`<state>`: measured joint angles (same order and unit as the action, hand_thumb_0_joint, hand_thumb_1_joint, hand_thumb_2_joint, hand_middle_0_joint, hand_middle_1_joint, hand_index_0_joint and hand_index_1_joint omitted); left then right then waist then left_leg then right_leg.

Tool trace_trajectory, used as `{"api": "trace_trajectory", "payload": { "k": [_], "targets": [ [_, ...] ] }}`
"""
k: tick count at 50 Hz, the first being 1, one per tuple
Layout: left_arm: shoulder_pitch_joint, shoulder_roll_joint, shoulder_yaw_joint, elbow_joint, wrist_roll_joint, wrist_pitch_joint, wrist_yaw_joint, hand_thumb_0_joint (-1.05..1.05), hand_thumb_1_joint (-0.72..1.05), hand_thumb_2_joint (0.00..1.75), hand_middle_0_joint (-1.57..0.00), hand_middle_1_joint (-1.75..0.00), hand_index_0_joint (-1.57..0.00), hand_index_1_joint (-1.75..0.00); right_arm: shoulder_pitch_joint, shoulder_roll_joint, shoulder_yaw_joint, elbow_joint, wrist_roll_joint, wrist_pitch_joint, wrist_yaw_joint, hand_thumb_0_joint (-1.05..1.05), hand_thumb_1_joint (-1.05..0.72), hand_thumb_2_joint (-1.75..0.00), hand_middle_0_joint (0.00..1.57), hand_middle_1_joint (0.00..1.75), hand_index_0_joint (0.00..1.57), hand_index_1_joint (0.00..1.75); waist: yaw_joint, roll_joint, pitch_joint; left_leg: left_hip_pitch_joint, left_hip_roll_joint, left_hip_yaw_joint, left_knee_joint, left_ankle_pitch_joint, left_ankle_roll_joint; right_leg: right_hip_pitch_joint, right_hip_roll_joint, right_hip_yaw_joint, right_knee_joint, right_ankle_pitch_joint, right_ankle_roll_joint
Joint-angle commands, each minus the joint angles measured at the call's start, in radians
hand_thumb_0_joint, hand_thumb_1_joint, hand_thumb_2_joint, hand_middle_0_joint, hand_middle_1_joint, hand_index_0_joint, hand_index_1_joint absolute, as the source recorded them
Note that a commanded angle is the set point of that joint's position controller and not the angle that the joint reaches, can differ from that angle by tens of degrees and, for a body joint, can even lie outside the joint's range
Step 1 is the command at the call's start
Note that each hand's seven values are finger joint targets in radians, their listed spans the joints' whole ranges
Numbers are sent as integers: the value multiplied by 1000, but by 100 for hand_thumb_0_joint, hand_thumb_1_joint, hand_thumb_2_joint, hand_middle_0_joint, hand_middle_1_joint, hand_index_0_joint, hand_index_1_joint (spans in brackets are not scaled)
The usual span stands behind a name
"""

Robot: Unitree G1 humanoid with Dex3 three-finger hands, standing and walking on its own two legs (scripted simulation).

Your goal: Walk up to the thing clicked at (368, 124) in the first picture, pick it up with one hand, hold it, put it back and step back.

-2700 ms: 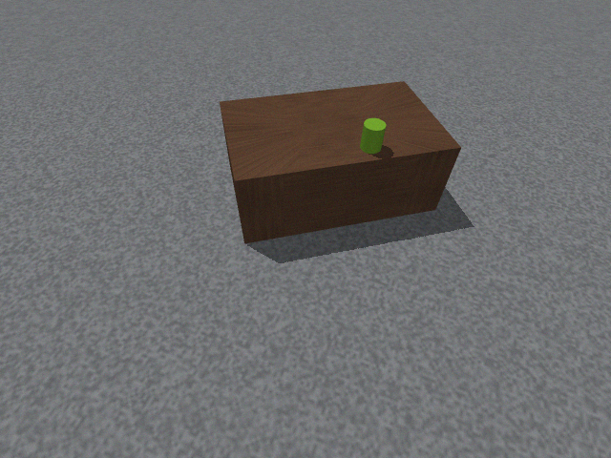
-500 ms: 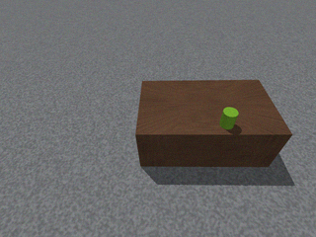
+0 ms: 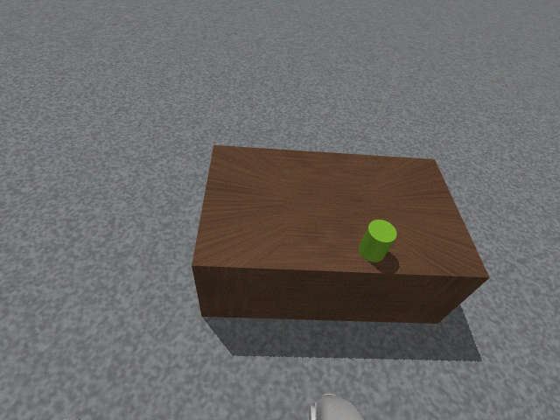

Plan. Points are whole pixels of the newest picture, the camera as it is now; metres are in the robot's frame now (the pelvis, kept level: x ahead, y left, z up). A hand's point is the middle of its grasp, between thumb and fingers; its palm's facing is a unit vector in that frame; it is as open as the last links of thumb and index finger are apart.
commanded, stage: walk up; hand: right
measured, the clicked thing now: (376, 241) +0.67 -0.33 -0.35
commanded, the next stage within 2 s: none
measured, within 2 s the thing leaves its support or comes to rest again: neither
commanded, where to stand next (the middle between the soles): +0.27 -0.08 m, yaw +2 degrees
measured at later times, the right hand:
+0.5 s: hand (478, 378) +0.22 -0.35 -0.13, palm faces -0.14 +0.90 -0.41, open 7.4 cm
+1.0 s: hand (453, 334) +0.31 -0.35 -0.16, palm faces -0.08 +0.94 -0.34, open 7.4 cm
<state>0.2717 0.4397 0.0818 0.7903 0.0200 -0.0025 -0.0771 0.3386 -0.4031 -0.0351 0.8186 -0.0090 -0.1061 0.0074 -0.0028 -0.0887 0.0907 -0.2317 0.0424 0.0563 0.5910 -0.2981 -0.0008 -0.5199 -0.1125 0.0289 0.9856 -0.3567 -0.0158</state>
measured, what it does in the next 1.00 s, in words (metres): walks ahead: right foot, then left foot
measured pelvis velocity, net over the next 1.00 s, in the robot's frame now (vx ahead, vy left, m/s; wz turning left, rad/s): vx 0.20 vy -0.10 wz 0.04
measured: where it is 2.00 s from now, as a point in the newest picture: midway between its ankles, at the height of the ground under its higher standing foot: outside the picture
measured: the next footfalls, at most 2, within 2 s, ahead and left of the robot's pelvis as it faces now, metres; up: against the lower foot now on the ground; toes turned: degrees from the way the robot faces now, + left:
right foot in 0.14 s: +0.17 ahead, -0.21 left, +0.00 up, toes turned -4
left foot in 0.52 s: +0.26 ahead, +0.03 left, +0.00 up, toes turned +4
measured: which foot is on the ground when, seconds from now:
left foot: down 0.00-0.14, up 0.16-0.50, down 0.52-1.00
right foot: up 0.00-0.12, down 0.14-0.56, up 0.58-0.86, down 0.88-1.00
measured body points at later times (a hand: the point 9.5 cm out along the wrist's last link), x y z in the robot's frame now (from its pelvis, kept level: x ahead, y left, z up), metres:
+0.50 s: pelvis +0.14 -0.08 +0.00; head +0.17 -0.06 +0.45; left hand +0.14 +0.24 -0.12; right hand +0.23 -0.40 -0.10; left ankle +0.23 +0.03 -0.72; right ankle +0.13 -0.20 -0.73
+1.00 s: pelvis +0.20 -0.10 -0.01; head +0.22 -0.12 +0.44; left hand +0.25 +0.22 -0.12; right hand +0.31 -0.40 -0.13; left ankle +0.23 +0.03 -0.72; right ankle +0.23 -0.24 -0.73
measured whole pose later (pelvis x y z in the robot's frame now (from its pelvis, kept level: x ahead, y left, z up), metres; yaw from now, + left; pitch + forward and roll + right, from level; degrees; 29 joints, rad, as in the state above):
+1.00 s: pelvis +0.20 -0.10 -0.01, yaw +2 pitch -2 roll +0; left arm 0.20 0.38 0.02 0.97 0.02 -0.03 0.00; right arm 0.15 -0.39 -0.01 0.93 0.00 0.01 0.01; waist 0.01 0.04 0.09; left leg -0.35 0.03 0.02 0.71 -0.40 0.02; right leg -0.32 -0.05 -0.02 0.68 -0.31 0.02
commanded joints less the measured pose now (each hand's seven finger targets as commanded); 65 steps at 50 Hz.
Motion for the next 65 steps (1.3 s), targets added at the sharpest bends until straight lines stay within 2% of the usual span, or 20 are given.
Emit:
{"api": "trace_trajectory", "payload": {
  "k": [1,6,7,8,10,15,19,25,26,28,30,34,40,43,45,46,47,52,55,65],
  "targets": [
    [27,153,58,-61,-5,-15,-18,0,90,90,-20,-30,-20,-30,-43,-339,-111,-78,1,-32,-20,0,-90,-90,20,30,20,30,17,304,-14,-129,217,-150,-243,88,207,130,-23,-24,-222,114,-6],
    [156,222,99,22,11,-35,-7,0,90,90,-20,-30,-20,-30,-28,-259,-85,-71,-15,0,-16,0,-90,-90,20,30,20,30,91,63,-117,-329,103,-52,110,-214,132,507,90,-113,-346,23,-18],
    [223,279,121,29,21,-44,4,0,90,90,-20,-30,-20,-30,6,-193,-63,-72,-13,5,-15,0,-90,-90,20,30,20,30,139,-171,-113,-452,26,21,406,-180,96,579,-9,74,-501,-206,-58],
    [212,317,115,-8,16,-59,16,0,90,90,-20,-30,-20,-30,34,-140,-37,-86,-1,6,-20,0,-90,-90,20,30,20,30,119,-287,-82,-567,-66,-3,607,-254,45,527,-221,469,-698,-303,-138],
    [103,346,105,-36,-5,-56,20,0,90,90,-20,-30,-20,-30,-27,-271,-74,-64,-10,9,-32,0,-90,-90,20,30,20,30,87,-169,-2,-536,37,-98,662,-216,32,352,-320,615,-779,-299,-277],
    [13,250,67,-35,-10,-69,32,0,90,90,-20,-30,-20,-30,64,-247,-77,18,6,14,9,0,-90,-90,20,30,20,30,11,-92,10,-310,59,-56,436,-57,32,185,-142,179,-693,-132,-213],
    [61,263,65,-42,-3,-80,31,0,90,90,-20,-30,-20,-30,-13,-218,-74,-14,-5,22,31,0,-90,-90,20,30,20,30,43,-89,-11,-305,49,-36,251,-30,23,242,-172,174,-713,-153,-229],
    [29,211,17,-39,-22,-61,52,0,90,90,-20,-30,-20,-30,22,-162,-65,9,-7,4,3,0,-90,-90,20,30,20,30,-21,52,-107,24,-43,23,-81,182,43,230,-125,-8,-381,467,-148],
    [44,163,-5,-46,-25,-60,54,0,90,90,-20,-30,-20,-30,78,-205,-78,28,-9,1,-7,0,-90,-90,20,30,20,30,-45,163,-163,144,-9,-39,-125,224,65,190,-73,-57,-227,417,-96],
    [113,107,-16,-35,-37,-43,65,0,90,90,-20,-30,-20,-30,70,-322,-101,-10,-15,2,-21,0,-90,-90,20,30,20,30,-15,298,-177,275,346,-567,-231,307,233,-84,113,-82,5,-172,-12],
    [94,208,2,0,-15,-24,81,0,90,90,-20,-30,-20,-30,23,-312,-107,-8,12,19,-19,0,-90,-90,20,30,20,30,-20,198,-129,154,369,-561,-240,203,321,-62,48,-8,125,-252,-19],
    [102,160,0,49,-26,-13,70,0,90,90,-20,-30,-20,-30,-68,-250,-68,-12,7,18,-28,0,-90,-90,20,30,20,30,17,227,-75,-13,193,-228,-208,353,184,61,32,12,-10,-61,-16],
    [66,136,1,105,-23,-27,84,0,90,90,-20,-30,-20,-30,-158,-244,-57,-21,-5,55,-16,0,-90,-90,20,30,20,30,12,289,-113,-121,183,-166,-124,266,207,239,70,-77,-246,32,13],
    [56,145,4,127,-11,-47,95,0,90,90,-20,-30,-20,-30,-195,-199,-36,-13,10,79,-10,0,-90,-90,20,30,20,30,46,190,-139,-168,129,-137,6,168,134,370,87,-56,-490,153,-4],
    [-33,233,14,105,6,-70,100,0,90,90,-20,-30,-20,-30,-164,-109,-9,-2,22,88,-7,0,-90,-90,20,30,20,30,3,-59,-93,-258,7,-66,161,-26,28,320,-182,340,-634,172,-100],
    [-103,281,16,102,-3,-65,99,0,90,90,-20,-30,-20,-30,-181,-160,-26,21,16,96,-17,0,-90,-90,20,30,20,30,3,-94,-78,-167,-6,-65,212,-226,24,192,-266,375,-631,218,-204],
    [-155,265,10,98,-4,-62,96,0,90,90,-20,-30,-20,-30,-161,-182,-35,55,11,97,-18,0,-90,-90,20,30,20,30,-16,-84,-65,-81,17,-76,210,-210,22,123,-241,332,-594,234,-206],
    [-156,177,-22,132,-17,-62,92,0,90,90,-20,-30,-20,-30,-194,-191,-32,117,15,77,-9,0,-90,-90,20,30,20,30,-6,-44,-181,77,57,-110,-40,267,51,229,-52,75,-467,393,-38],
    [-189,172,-26,162,-18,-50,90,0,90,90,-20,-30,-20,-30,-241,-185,-22,152,12,82,-1,0,-90,-90,20,30,20,30,3,-17,-142,32,57,-113,-81,104,47,235,-49,79,-566,101,-27],
    [-235,143,-40,249,-22,-36,81,0,90,90,-20,-30,-20,-30,-304,-186,-2,246,-1,74,4,0,-90,-90,20,30,20,30,22,137,-101,-39,100,-174,-290,25,38,370,1,19,-608,121,-10]
  ]
}}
